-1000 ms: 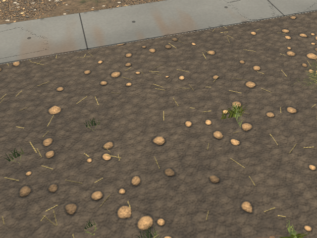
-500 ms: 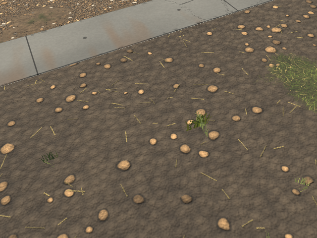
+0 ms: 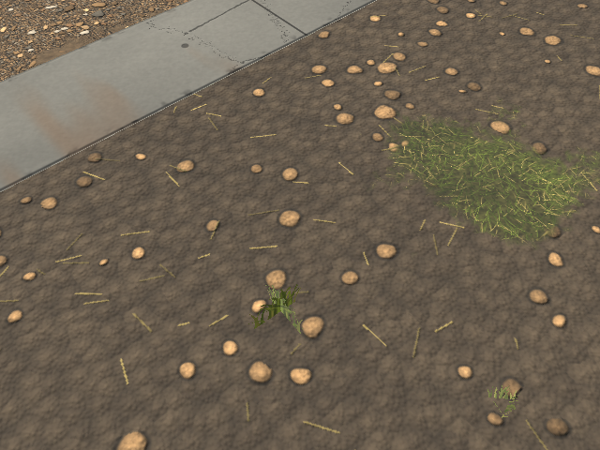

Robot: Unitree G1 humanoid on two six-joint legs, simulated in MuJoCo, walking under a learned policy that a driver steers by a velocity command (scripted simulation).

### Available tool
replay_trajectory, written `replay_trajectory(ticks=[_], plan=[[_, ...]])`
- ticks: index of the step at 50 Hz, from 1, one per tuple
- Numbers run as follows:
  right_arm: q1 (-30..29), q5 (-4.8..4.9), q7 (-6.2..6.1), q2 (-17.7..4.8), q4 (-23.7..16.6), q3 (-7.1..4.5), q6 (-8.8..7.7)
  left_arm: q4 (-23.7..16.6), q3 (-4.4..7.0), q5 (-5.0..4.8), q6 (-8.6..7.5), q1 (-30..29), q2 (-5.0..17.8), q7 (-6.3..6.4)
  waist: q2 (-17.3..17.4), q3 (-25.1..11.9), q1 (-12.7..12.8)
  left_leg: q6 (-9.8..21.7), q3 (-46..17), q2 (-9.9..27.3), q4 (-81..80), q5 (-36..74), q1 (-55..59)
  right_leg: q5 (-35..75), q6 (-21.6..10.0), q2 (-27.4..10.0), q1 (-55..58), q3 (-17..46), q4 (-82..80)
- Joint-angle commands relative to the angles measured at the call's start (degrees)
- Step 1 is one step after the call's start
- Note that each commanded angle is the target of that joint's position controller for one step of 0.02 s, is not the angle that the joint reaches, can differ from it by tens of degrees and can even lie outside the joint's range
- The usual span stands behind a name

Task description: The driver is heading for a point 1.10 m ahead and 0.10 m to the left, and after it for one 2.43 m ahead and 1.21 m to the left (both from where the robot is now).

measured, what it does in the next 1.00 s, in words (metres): walks ahead: right foot, then left foot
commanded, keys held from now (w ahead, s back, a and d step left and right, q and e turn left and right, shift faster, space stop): w+e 0.04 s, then w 0.50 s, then w+q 0.46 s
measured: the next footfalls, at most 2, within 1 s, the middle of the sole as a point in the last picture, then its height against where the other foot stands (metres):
right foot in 0.38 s outside the picture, level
left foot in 0.98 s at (317, 351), level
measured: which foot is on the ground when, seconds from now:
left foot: down 0.00-0.40, up 0.42-0.96, down 0.98-1.00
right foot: up 0.00-0.36, down 0.38-0.98, up 1.00-1.00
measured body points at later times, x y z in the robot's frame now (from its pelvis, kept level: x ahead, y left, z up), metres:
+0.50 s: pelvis +0.26 -0.09 +0.00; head +0.29 -0.10 +0.45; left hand +0.46 +0.15 -0.09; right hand +0.28 -0.36 -0.14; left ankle +0.17 +0.09 -0.64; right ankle +0.31 -0.18 -0.73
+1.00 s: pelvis +0.54 -0.07 -0.02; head +0.58 -0.07 +0.43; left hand +0.54 +0.21 -0.15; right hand +0.76 -0.30 -0.11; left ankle +0.65 +0.01 -0.73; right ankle +0.33 -0.18 -0.69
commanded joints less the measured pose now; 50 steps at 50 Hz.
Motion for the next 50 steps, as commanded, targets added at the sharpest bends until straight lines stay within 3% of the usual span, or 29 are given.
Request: replay_trajectory(ticks=[1, 3, 5, 8, 11, 15, 17, 18, 19, 20, 21, 22, 23, 24, 25, 26, 29, 34, 39, 43, 46, 47, 48, 49, 50], plan=[[5.12, -0.78, 0.02, -5.25, -0.80, -1.49, -0.08, -5.72, 1.53, 0.22, -0.56, -0.98, 4.92, -0.21, 3.60, -4.15, -2.04, 9.24, -19.20, 17.78, -15.38, -0.97, 16.51, 6.39, 0.43, -9.17, -17.04, 1.31, 3.89], [5.71, -0.25, 0.45, -4.90, 0.57, -1.67, -0.52, -6.56, 1.08, -0.15, 0.27, -1.14, 2.52, -0.44, 5.17, -2.74, -1.54, 10.36, -13.55, 16.22, -18.26, 1.81, 13.29, 6.70, 0.60, -10.04, -16.66, -0.49, 1.26], [7.20, 0.12, 0.73, -6.41, 2.06, -2.23, -0.93, -8.24, 0.65, 0.46, 0.50, -3.77, 1.61, -0.34, 3.89, -1.24, -1.59, 11.89, -10.92, 16.74, -20.05, 5.19, 12.54, 8.55, 0.90, -10.46, -18.92, -0.32, -3.53], [8.27, 0.25, 0.75, -8.20, 3.30, -2.71, -0.54, -9.74, 0.09, 1.00, -0.18, -7.66, 1.62, -0.84, 3.02, -0.91, -2.04, 12.09, -6.42, 16.15, -20.71, 8.87, 14.46, 16.33, 1.17, -10.60, -20.43, -1.03, -13.79], [9.31, 1.12, 0.60, -9.37, 3.96, -2.68, 0.37, -11.32, -0.59, 1.13, -1.19, -14.09, 1.39, -1.98, 3.49, 0.22, -4.03, 10.16, -1.59, 13.94, -19.73, 9.66, 13.66, 23.77, 1.21, -9.42, -16.30, -5.64, -25.27], [13.86, 2.02, 0.69, -11.25, 6.24, -2.87, 1.68, -14.27, -0.47, 0.48, -1.38, -20.15, 3.03, -2.88, 5.15, 1.50, -5.62, 8.71, -2.60, 17.03, -17.40, 6.87, 19.16, 19.78, 0.03, -7.92, -15.05, -7.36, -32.39], [13.67, 2.35, 0.53, -11.98, 6.80, -2.95, 2.57, -14.58, 0.15, 0.72, -1.55, -18.67, 4.52, -3.08, 6.11, 0.64, -3.53, 7.49, -2.47, 18.15, -13.34, 12.04, 21.42, 16.28, -1.71, -6.15, -10.89, -8.93, -35.63], [12.78, 2.36, 0.40, -11.97, 6.83, -2.78, 2.95, -13.21, 1.11, 1.04, -1.60, -13.63, 5.94, -2.95, 5.95, -2.19, -0.15, 6.15, -0.51, 16.66, -6.85, 20.63, 20.79, 16.98, -2.87, -4.11, -3.02, -10.61, -38.04], [13.36, 1.89, 0.20, -10.27, 6.85, -2.10, 3.10, -10.24, 2.85, 1.20, -1.48, -4.34, 8.97, -2.49, 4.66, -7.74, 3.82, 4.37, 2.35, 13.59, 4.75, 25.88, 17.06, 17.65, -4.47, -2.80, 9.94, -10.92, -38.30], [13.48, 0.08, 0.04, -7.05, 4.94, -0.63, 2.83, -8.45, 4.55, 1.56, -1.10, 6.75, 14.59, -1.54, -4.29, -16.18, 7.59, 1.55, 5.07, 9.88, 25.44, 9.79, 4.22, 19.46, -8.52, -15.05, 27.06, 4.18, -38.20], [19.26, 0.38, 0.38, -1.00, 3.98, 1.06, 1.37, -8.41, 4.71, 1.86, -1.08, 7.09, 18.52, -1.76, -17.27, -21.50, 2.63, -0.75, -0.01, 0.25, 42.69, -25.14, -15.87, 8.75, -16.95, -25.89, 39.36, 32.24, -47.96], [15.94, 2.06, 0.71, -7.65, 4.63, -0.46, 0.33, -8.66, 3.37, 1.52, -1.56, 6.56, 12.72, -2.09, -9.56, -19.19, 4.60, 0.11, -6.79, 3.11, 49.22, -24.97, -21.97, 5.79, -15.79, -25.34, 37.01, 33.62, -50.96], [11.76, 3.01, 0.89, -8.98, 3.07, -1.01, -0.08, -9.05, 2.53, 1.44, -1.90, 2.59, 10.31, -2.24, -7.66, -12.13, 3.42, 1.11, -5.98, 5.88, 48.98, -19.45, -24.81, 10.47, -13.59, -23.47, 30.73, 24.41, -50.81], [9.74, 2.25, 0.52, -8.31, 3.01, -0.92, 0.06, -9.64, 1.96, 1.35, -1.97, -1.74, 8.43, -2.46, -3.24, -8.95, 1.54, 1.08, -5.30, 8.44, 46.07, -14.11, -22.24, 16.77, -12.03, -20.63, 23.46, 17.28, -51.42], [9.00, 1.27, 0.30, -7.76, 3.00, -1.18, 0.48, -9.99, 1.60, 1.63, -2.05, -4.76, 6.84, -2.72, -2.64, -6.57, -0.22, 0.79, -5.34, 9.94, 42.61, -10.71, -19.55, 20.76, -11.16, -18.28, 17.66, 12.45, -53.08], [10.16, 1.16, 0.40, -7.15, 3.32, -1.28, 1.27, -10.03, 1.27, 1.96, -2.31, -6.20, 5.50, -2.83, -3.28, -6.10, -1.96, 0.64, -5.87, 11.03, 40.80, -8.38, -16.06, 22.64, -10.69, -16.75, 14.17, 9.42, -55.01], [10.97, 1.32, 0.30, -4.73, 3.79, -1.08, 3.33, -8.24, 1.75, 1.98, -3.59, -5.66, 6.18, -2.58, -2.44, -4.44, -3.60, -0.48, -5.74, 10.91, 37.12, -3.76, -15.21, 28.45, -11.25, -15.98, 11.24, 3.08, -58.79], [3.87, 1.54, 0.47, -3.81, 1.70, -1.29, 3.71, -4.97, 2.17, 2.62, -3.62, -2.16, 6.97, -1.06, -1.80, -0.50, -1.20, -1.03, -8.82, 8.30, 24.23, 9.38, -20.81, 28.65, -8.69, -15.38, 13.90, -5.38, -61.13], [-4.12, 1.18, 1.83, -2.32, -1.60, -0.59, 3.32, -2.43, 2.35, 2.21, -3.34, -0.07, 7.92, -0.17, -1.30, 2.75, 1.94, 0.17, -5.13, 6.73, 12.49, 15.40, -20.91, 28.78, -6.59, -16.34, 18.56, -11.28, -61.74], [-8.54, 1.34, 3.57, -1.84, -5.21, -0.26, 3.09, -0.54, 2.58, 1.69, -1.82, 1.75, 8.56, 0.22, -1.29, 3.91, 3.07, 2.00, -1.49, 5.80, 8.66, 8.27, -23.11, 36.41, -5.67, -18.67, 26.34, -13.77, -56.96], [-4.96, 1.45, 4.31, -3.86, -6.43, -1.34, 3.30, -1.32, 3.10, 1.49, -0.56, -0.45, 11.01, 1.06, -4.50, -0.66, -0.30, 4.92, 4.14, 1.13, 8.61, -0.55, -13.41, 63.45, -3.69, -18.64, 27.82, -16.50, -46.52], [0.82, 1.56, 4.19, -5.74, -5.48, -2.41, 3.49, -1.63, 3.24, 1.54, -0.04, -1.14, 11.71, 1.42, -5.39, -4.19, -3.54, 6.33, 5.36, -1.24, 8.44, -2.35, -5.77, 71.12, -2.89, -18.00, 26.82, -17.34, -38.42], [9.91, 1.64, 3.58, -8.92, -3.51, -4.17, 3.59, -2.08, 3.14, 1.31, 0.20, -2.17, 11.90, 1.68, -4.06, -8.92, -8.57, 8.57, 4.44, -3.02, 4.45, 1.08, 7.98, 69.07, -1.13, -15.79, 21.23, -18.52, -26.06], [18.41, 1.36, 2.11, -14.38, -2.17, -5.96, 4.19, -3.61, 2.32, 2.16, -0.55, -1.27, 10.29, 1.72, 3.76, -14.96, -11.33, 12.55, -10.98, 6.71, 3.44, 2.94, 26.22, 47.19, 1.18, -12.70, 5.92, -18.50, -7.42], [16.08, 1.54, 1.88, -17.98, -3.82, -6.27, 3.85, -5.99, -0.32, 2.85, -2.67, 3.91, 1.81, 0.37, 17.04, -21.80, -4.63, 25.35, -46.08, 21.52, -4.11, -3.04, 45.14, -6.81, 5.08, 1.37, -19.07, -10.61, 14.45]])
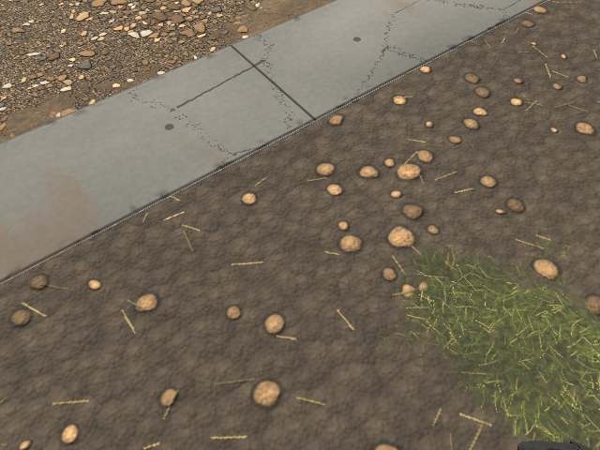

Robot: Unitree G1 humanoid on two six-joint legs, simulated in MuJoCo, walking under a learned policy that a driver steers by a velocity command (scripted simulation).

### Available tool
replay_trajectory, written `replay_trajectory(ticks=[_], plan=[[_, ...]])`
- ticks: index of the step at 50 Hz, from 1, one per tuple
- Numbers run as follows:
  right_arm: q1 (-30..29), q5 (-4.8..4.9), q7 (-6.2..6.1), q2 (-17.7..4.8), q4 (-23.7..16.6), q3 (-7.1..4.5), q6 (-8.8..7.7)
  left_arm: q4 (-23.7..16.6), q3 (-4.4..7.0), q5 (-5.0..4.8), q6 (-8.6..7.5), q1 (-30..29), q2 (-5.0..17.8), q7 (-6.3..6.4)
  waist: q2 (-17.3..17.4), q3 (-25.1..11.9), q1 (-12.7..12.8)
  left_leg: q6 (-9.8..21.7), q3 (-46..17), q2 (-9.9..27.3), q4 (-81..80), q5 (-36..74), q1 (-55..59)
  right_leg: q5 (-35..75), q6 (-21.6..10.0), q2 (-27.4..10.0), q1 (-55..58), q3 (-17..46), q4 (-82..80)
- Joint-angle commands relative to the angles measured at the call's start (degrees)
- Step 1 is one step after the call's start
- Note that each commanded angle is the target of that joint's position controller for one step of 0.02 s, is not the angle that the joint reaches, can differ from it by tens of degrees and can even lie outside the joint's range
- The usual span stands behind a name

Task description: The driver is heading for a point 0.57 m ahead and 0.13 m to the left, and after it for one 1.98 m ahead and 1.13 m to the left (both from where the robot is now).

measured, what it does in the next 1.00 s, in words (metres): walks ahead, turning left: right foot, then left foot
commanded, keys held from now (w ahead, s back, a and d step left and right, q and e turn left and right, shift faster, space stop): w+q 0.86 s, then q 0.14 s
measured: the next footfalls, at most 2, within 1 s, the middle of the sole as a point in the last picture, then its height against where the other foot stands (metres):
right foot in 0.44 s outside the picture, level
left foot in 0.96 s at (196, 384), level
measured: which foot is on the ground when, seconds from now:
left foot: down 0.00-0.46, up 0.48-0.94, down 0.96-1.00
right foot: up 0.00-0.42, down 0.44-0.96, up 0.98-1.00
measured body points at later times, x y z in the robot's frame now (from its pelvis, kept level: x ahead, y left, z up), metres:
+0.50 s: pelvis +0.29 -0.01 +0.01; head +0.31 -0.01 +0.46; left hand +0.43 +0.28 -0.05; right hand +0.42 -0.27 -0.10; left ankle +0.12 +0.07 -0.67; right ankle +0.41 -0.10 -0.71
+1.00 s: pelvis +0.50 +0.12 +0.00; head +0.54 +0.16 +0.45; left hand +0.36 +0.39 -0.12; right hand +0.83 +0.05 -0.07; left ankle +0.55 +0.25 -0.71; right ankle +0.42 -0.10 -0.66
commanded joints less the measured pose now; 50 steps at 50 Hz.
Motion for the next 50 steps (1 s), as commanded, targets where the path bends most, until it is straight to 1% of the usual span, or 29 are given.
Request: replay_trajectory(ticks=[1, 2, 3, 4, 5, 8, 13, 16, 18, 20, 21, 22, 23, 24, 25, 26, 27, 28, 30, 32, 35, 39, 43, 44, 46, 47, 48, 49, 50], plan=[[19.74, -0.33, -1.49, -13.77, -0.46, -4.35, -0.04, -8.35, 0.37, -1.07, -5.45, -1.21, 7.18, -1.73, 8.46, -24.85, -8.96, 17.99, -50.05, 21.36, -17.70, -6.53, 55.15, -4.52, -0.68, 4.57, -43.09, 17.58, 43.14], [17.75, -0.51, -1.70, -10.65, -0.58, -3.67, -0.30, -10.18, 0.59, -2.86, -6.33, -6.07, 8.35, -2.09, 5.55, -16.66, -8.65, 14.75, -40.14, 19.12, -17.59, -4.12, 48.87, -0.40, -2.02, 1.74, -45.72, 16.77, 40.33], [13.66, -0.24, -1.58, -9.17, -1.31, -3.18, -0.56, -10.55, 0.38, -1.99, -6.54, -7.50, 7.46, -1.73, -1.16, -10.27, -5.48, 12.41, -32.89, 16.31, -18.19, 1.96, 38.51, 3.51, -2.23, -0.87, -43.71, 15.94, 33.88], [10.13, -0.24, -1.69, -6.99, -2.32, -2.55, -0.64, -10.28, 0.96, -0.39, -6.05, -8.17, 8.09, -1.16, -2.12, -7.69, -3.45, 10.87, -28.01, 14.05, -19.01, 7.31, 31.22, 5.35, -1.77, -2.69, -39.96, 15.30, 28.55], [8.47, -0.78, -1.91, -6.51, -3.36, -2.23, -0.57, -10.38, 1.26, 0.19, -5.23, -7.02, 8.07, -1.16, -1.04, -6.03, -1.59, 10.79, -25.88, 12.64, -20.57, 10.28, 25.79, 6.53, -1.21, -3.45, -36.44, 15.28, 26.50], [8.85, -0.62, -2.58, -8.40, -3.71, -2.82, -0.80, -11.35, 1.02, 0.85, -3.40, -6.31, 5.98, -0.96, 0.26, -4.33, -0.10, 11.19, -21.83, 10.84, -22.73, 16.67, 18.08, 9.31, 1.36, -3.45, -33.81, 13.43, 18.70], [12.68, 0.23, -3.95, -10.09, -2.84, -3.33, 0.10, -14.35, -0.16, 0.69, -3.36, -17.20, 3.36, -1.17, 3.21, -2.92, -4.14, 6.39, -16.74, 5.71, -20.91, 11.51, 13.86, 27.65, 2.81, 0.74, -29.53, 11.64, -3.46], [15.57, 0.46, -4.13, -10.26, -2.07, -3.33, 0.70, -15.80, 0.12, -0.35, -3.94, -21.56, 4.50, -1.95, 4.67, -3.10, -6.04, 5.36, -20.80, 7.13, -18.54, 6.38, 16.61, 29.91, 2.51, 2.81, -27.32, 12.37, -10.00], [16.36, 0.56, -4.31, -9.82, -1.93, -3.24, 1.01, -16.32, 0.80, -0.53, -4.50, -22.03, 6.20, -2.45, 5.18, -3.33, -5.65, 4.65, -25.02, 8.68, -15.38, 3.64, 20.65, 26.81, 1.38, 3.25, -26.59, 13.81, -13.41], [15.26, 0.32, -4.46, -9.91, -2.34, -3.37, 1.24, -15.99, 1.59, -0.72, -5.10, -19.44, 7.53, -2.64, 6.97, -3.59, -3.63, 3.62, -28.26, 9.57, -12.06, 4.00, 22.60, 22.34, -0.46, 3.38, -22.87, 13.91, -15.29], [14.12, 0.24, -4.43, -8.95, -2.85, -3.08, 1.31, -14.91, 2.24, -0.60, -5.38, -15.12, 8.27, -2.43, 7.16, -5.02, -1.05, 2.39, -27.96, 7.98, -8.59, 5.92, 21.93, 22.77, -1.93, 3.41, -16.74, 13.00, -17.92], [13.36, -0.15, -4.20, -6.39, -3.73, -2.16, 1.06, -14.11, 3.10, 0.26, -5.67, -8.64, 10.30, -2.03, 5.40, -10.37, 2.20, 0.44, -25.15, 5.17, 0.96, 6.12, 18.39, 22.47, -4.78, -1.33, -5.08, 16.42, -17.20], [17.08, -0.04, -4.15, -2.90, -5.10, -1.07, 0.63, -13.40, 4.21, 1.45, -5.55, -0.56, 14.73, -1.53, -4.85, -18.86, 3.17, -3.47, -17.67, -1.55, 19.58, -5.95, 3.14, 18.25, -11.33, -13.70, 15.48, 32.45, -17.21], [21.20, 0.84, -4.21, -3.84, -6.03, -0.60, 0.28, -11.39, 4.52, 0.51, -4.67, 3.10, 14.73, -2.00, -20.48, -22.61, 2.02, -5.18, -13.87, -2.80, 33.15, -27.04, -11.18, 4.44, -16.85, -22.30, 23.11, 53.90, -22.56], [19.14, 1.24, -4.17, -9.19, -4.94, -1.86, 0.48, -12.57, 3.22, -0.22, -4.29, 0.64, 9.70, -1.93, -12.50, -15.32, 2.91, -5.77, -15.07, 1.09, 39.19, -23.30, -16.03, -4.15, -15.09, -20.96, 17.48, 51.15, -24.58], [13.96, 0.69, -4.10, -10.36, -5.75, -2.24, 0.92, -12.96, 2.55, -0.15, -3.68, -1.70, 7.62, -1.67, -7.40, -8.96, 3.38, -6.17, -12.76, 3.01, 40.61, -18.42, -16.52, -1.22, -12.78, -18.49, 10.35, 42.25, -25.12], [11.58, -0.01, -3.95, -9.59, -6.49, -2.28, 1.12, -12.84, 2.07, 0.23, -3.33, -4.31, 6.75, -1.68, -4.45, -4.77, 2.12, -6.38, -11.74, 4.67, 38.60, -14.73, -14.88, 5.26, -11.86, -15.93, 3.15, 35.74, -26.67], [10.74, -0.23, -3.72, -8.83, -6.83, -2.53, 1.33, -12.51, 1.62, 0.42, -3.29, -6.03, 5.53, -1.65, -4.93, -2.62, 0.76, -6.39, -11.68, 6.35, 36.16, -12.38, -13.09, 10.14, -11.26, -13.80, -1.33, 30.85, -28.17], [12.01, 0.46, -3.24, -6.45, -6.73, -2.26, 2.03, -11.72, 1.57, 0.37, -3.62, -7.24, 5.19, -1.80, -7.25, -1.37, -0.79, -6.63, -10.06, 7.75, 33.98, -10.31, -9.52, 15.36, -10.97, -11.47, -6.48, 23.65, -31.00], [10.66, 0.20, -3.25, -5.32, -7.40, -2.00, 2.50, -10.44, 2.06, 0.23, -4.08, -6.93, 6.50, -1.90, -6.41, -0.78, -1.02, -7.34, -9.60, 8.29, 31.25, -7.68, -10.58, 20.40, -11.94, -11.62, -7.06, 19.14, -32.71], [7.77, -0.04, -3.06, -4.70, -8.09, -1.69, 2.47, -8.67, 2.68, 0.37, -4.00, -6.08, 8.31, -1.73, -4.67, -0.85, -0.51, -8.14, -9.55, 8.82, 24.21, -1.29, -12.76, 26.85, -12.27, -12.21, -4.17, 13.82, -33.24], [0.90, 0.02, -1.62, -3.45, -9.35, -1.04, 1.66, -6.94, 2.92, -0.13, -3.13, -4.96, 9.85, -1.31, -4.21, 0.57, 2.06, -7.37, -5.86, 8.05, 10.90, 8.53, -9.93, 29.12, -10.23, -10.99, -2.10, 6.26, -32.86], [-4.33, 0.38, -0.31, -3.61, -11.77, -0.96, 1.60, -5.09, 3.50, -1.22, -2.04, -2.35, 11.95, -1.32, -4.36, 2.69, 3.35, -5.29, -2.66, 7.04, 3.63, 5.33, -8.64, 31.20, -9.02, -13.12, 2.97, 3.32, -31.53], [-4.38, 0.16, -0.06, -4.19, -12.22, -1.26, 1.61, -5.02, 3.64, -1.46, -1.56, -3.05, 12.45, -1.23, -4.51, 3.07, 2.58, -4.40, -1.52, 6.08, 1.92, 2.84, -7.37, 38.66, -8.32, -13.21, 4.01, 2.04, -28.97], [0.71, -0.70, 0.01, -6.70, -11.62, -2.67, 1.74, -5.30, 4.16, -2.03, -0.64, -4.03, 14.23, -0.57, -6.70, -1.10, -1.00, -2.25, 2.36, 1.28, 0.05, -1.77, 1.67, 62.34, -6.57, -12.24, 5.10, -0.32, -18.13], [9.27, -0.78, -0.25, -9.04, -9.40, -4.13, 1.71, -5.66, 4.07, -2.40, -0.27, -5.01, 14.10, -0.24, -6.03, -5.53, -5.76, -0.50, 3.16, -1.46, -4.41, 2.71, 12.60, 65.75, -4.93, -10.37, 2.66, -1.79, -7.39], [17.30, -0.85, -1.34, -12.74, -7.59, -5.86, 2.09, -6.33, 3.38, -1.96, -0.59, -4.27, 12.31, -0.14, -2.77, -10.17, -9.71, 1.93, -1.20, -0.23, -6.94, 12.90, 28.02, 54.86, -1.82, -7.62, -7.63, -2.41, 7.22], [17.18, -0.75, -2.73, -19.16, -7.86, -6.42, 2.56, -8.55, 0.87, 2.42, -1.35, 0.64, 3.83, -0.91, 15.62, -15.21, -3.42, 8.49, -22.36, 15.57, -0.77, 41.29, 46.56, -7.81, 1.73, 0.46, -29.43, -1.10, 28.27], [16.67, -1.58, -2.14, -18.91, -11.27, -5.71, 1.83, -9.38, 0.30, 0.92, -2.59, 2.73, 7.06, -1.71, 14.22, -30.46, -4.79, 19.30, -45.82, 25.45, -8.01, 32.79, 53.95, -16.23, 2.59, 5.28, -37.22, 12.43, 41.55]])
